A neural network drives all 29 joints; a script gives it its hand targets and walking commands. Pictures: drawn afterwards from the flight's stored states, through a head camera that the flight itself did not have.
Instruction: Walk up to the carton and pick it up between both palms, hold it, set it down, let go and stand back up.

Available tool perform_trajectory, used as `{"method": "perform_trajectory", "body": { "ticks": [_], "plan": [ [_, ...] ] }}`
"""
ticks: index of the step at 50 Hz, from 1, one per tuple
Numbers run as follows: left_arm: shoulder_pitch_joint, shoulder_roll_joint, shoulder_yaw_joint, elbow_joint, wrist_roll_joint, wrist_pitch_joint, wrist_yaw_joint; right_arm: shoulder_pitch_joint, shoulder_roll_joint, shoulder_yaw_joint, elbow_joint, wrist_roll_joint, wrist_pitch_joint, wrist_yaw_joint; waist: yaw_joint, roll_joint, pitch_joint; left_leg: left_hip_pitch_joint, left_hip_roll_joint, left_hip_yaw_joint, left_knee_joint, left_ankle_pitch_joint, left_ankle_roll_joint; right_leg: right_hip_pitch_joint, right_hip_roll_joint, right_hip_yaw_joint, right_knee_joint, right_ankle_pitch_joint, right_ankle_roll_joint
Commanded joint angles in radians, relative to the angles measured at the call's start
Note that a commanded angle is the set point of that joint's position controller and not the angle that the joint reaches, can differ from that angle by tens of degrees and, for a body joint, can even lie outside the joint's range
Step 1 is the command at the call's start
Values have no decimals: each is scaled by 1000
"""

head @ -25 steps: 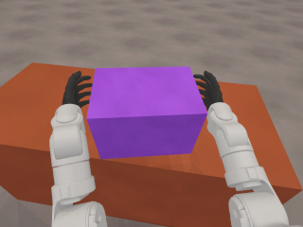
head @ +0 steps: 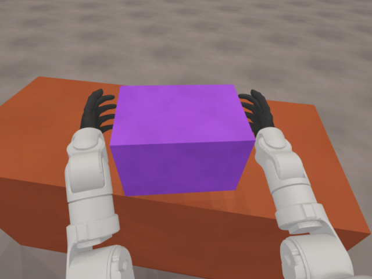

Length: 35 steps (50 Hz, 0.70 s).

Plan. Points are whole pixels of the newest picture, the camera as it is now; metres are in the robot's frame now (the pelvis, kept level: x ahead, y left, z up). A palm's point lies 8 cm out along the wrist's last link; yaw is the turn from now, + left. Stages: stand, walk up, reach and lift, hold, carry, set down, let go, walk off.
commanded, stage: hold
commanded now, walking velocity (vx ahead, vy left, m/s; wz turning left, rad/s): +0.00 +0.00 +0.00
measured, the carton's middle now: (179, 139) +0.38 +0.01 +0.12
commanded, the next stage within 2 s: set down in 0.80 s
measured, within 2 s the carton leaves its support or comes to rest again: neither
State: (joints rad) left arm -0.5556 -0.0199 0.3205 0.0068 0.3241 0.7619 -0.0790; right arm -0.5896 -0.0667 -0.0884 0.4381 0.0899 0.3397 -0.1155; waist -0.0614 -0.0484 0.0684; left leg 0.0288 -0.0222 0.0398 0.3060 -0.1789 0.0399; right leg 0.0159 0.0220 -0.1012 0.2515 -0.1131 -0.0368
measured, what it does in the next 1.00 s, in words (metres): stands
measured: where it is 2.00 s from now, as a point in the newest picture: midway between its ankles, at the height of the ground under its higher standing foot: outside the picture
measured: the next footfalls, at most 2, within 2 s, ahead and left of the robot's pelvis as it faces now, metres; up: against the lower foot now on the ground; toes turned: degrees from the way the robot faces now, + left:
none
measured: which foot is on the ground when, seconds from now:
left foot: down 0.00-1.00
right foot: down 0.00-1.00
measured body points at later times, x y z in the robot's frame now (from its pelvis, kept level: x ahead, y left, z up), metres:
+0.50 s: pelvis +0.00 +0.00 +0.00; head -0.04 +0.02 +0.45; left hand +0.36 +0.18 +0.20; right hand +0.36 -0.16 +0.18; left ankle +0.01 +0.09 -0.75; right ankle +0.03 -0.09 -0.75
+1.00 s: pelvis +0.00 +0.00 +0.00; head -0.04 +0.03 +0.45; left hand +0.36 +0.18 +0.20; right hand +0.36 -0.16 +0.18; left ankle +0.01 +0.09 -0.75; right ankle +0.03 -0.09 -0.75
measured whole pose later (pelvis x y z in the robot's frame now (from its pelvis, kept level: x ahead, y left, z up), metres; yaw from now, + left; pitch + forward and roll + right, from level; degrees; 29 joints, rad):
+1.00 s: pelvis +0.00 +0.00 +0.00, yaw +0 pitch -9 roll -1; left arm -0.54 -0.01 0.30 0.02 0.31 0.69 -0.09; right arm -0.55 -0.06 -0.09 0.40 0.09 0.28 -0.13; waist -0.07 -0.05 0.06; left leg 0.03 -0.03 0.03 0.32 -0.18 0.04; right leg 0.02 0.02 -0.11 0.25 -0.11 -0.03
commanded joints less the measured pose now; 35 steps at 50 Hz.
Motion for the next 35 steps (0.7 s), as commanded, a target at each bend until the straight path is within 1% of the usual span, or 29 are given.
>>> {"method": "perform_trajectory", "body": {
  "ticks": [1, 2, 3, 4, 6, 7, 8, 10, 11, 13, 16, 17, 19, 20, 21, 22, 25, 27, 29, 32, 35],
  "plan": [
    [-474, -357, -406, -114, -166, -43, -144, -667, 455, 371, -360, 104, -100, 105, -9, 41, -394, -33, 5, -4, -20, 270, -39, 255, -8, 31, 24, 260, 59],
    [-461, -358, -420, -131, -175, -44, -146, -647, 457, 381, -377, 109, -99, 97, -19, 51, -406, -23, 1, -8, -8, 299, -44, 269, -10, 35, 28, 299, 60],
    [-460, -358, -431, -140, -182, -45, -147, -640, 458, 390, -379, 113, -97, 90, -27, 48, -413, -18, -1, -10, -3, 310, -46, 273, -9, 34, 32, 326, 63],
    [-461, -357, -430, -141, -177, -46, -148, -633, 455, 397, -369, 115, -90, 86, -29, 52, -390, -27, -1, -12, -7, 298, -48, 274, -10, 32, 32, 321, 59],
    [-454, -344, -411, -126, -164, -41, -154, -614, 448, 387, -353, 112, -77, 83, -31, 52, -344, -45, -2, -10, -20, 260, -45, 264, -10, 28, 24, 281, 61],
    [-445, -343, -408, -120, -161, -37, -154, -606, 443, 377, -345, 111, -74, 83, -32, 63, -309, -63, 1, -11, -29, 231, -49, 256, -10, 28, 19, 239, 57],
    [-450, -345, -396, -100, -154, -32, -157, -615, 441, 367, -337, 103, -71, 85, -28, 65, -288, -81, 2, -7, -41, 182, -43, 243, -15, 32, 10, 186, 53],
    [-477, -348, -394, -94, -153, -32, -155, -640, 439, 353, -332, 90, -72, 95, -23, 63, -276, -98, 11, -6, -59, 143, -37, 212, -14, 23, 6, 115, 47],
    [-482, -348, -394, -90, -156, -34, -154, -647, 441, 346, -332, 86, -75, 99, -24, 66, -279, -95, 14, -7, -59, 129, -36, 201, -15, 21, 4, 98, 46],
    [-521, -348, -400, -93, -163, -43, -147, -670, 446, 338, -332, 80, -82, 107, -13, 75, -302, -91, 14, -5, -63, 115, -32, 183, -14, 19, 4, 69, 46],
    [-545, -365, -414, -83, -178, -53, -139, -706, 455, 350, -345, 80, -95, 117, -11, 68, -337, -68, 16, -8, -54, 149, -36, 176, -6, 14, 8, 80, 40],
    [-533, -365, -407, -76, -175, -55, -136, -703, 454, 347, -334, 78, -95, 119, -1, 59, -342, -62, 15, -7, -51, 158, -33, 170, -7, 15, 7, 89, 43],
    [-520, -368, -409, -65, -175, -55, -133, -708, 449, 349, -340, 80, -101, 120, -6, 49, -359, -49, 21, -10, -47, 178, -32, 174, -1, 11, 9, 100, 43],
    [-523, -356, -405, -58, -196, -66, -151, -699, 475, 357, -364, 74, -105, 108, -20, -19, -388, -58, 8, 8, -34, 172, -27, 211, -4, 17, 8, 140, 52],
    [-521, -347, -388, -45, -191, -74, -158, -697, 474, 358, -351, 80, -102, 101, -10, 4, -386, -71, 4, 6, -37, 164, -26, 228, -9, 22, 11, 163, 51],
    [-520, -351, -378, -35, -188, -76, -162, -695, 469, 356, -340, 80, -100, 98, -14, -5, -379, -79, 4, 5, -42, 154, -26, 233, -9, 24, 12, 164, 53],
    [-512, -343, -348, -15, -158, -66, -166, -645, 456, 342, -268, 75, -85, 102, -7, 31, -310, -102, 9, 3, -62, 112, -32, 213, -14, 23, 4, 107, 45],
    [-509, -343, -351, -23, -147, -56, -166, -631, 445, 336, -250, 80, -85, 109, -6, 57, -287, -90, 19, -1, -63, 126, -43, 191, -11, 18, -2, 69, 35],
    [-510, -348, -370, -44, -148, -50, -165, -638, 437, 334, -265, 89, -92, 114, -11, 76, -296, -63, 24, -5, -48, 176, -56, 180, -5, 12, -2, 70, 29],
    [-520, -361, -411, -77, -164, -56, -158, -663, 433, 335, -313, 102, -106, 113, -26, 91, -341, -17, 21, -8, -18, 256, -71, 170, 5, 4, 4, 104, 28],
    [-528, -369, -437, -96, -179, -70, -148, -668, 434, 337, -339, 103, -114, 111, -37, 94, -366, 7, 16, -11, -7, 283, -76, 157, 10, -3, 7, 122, 31]
  ]
}}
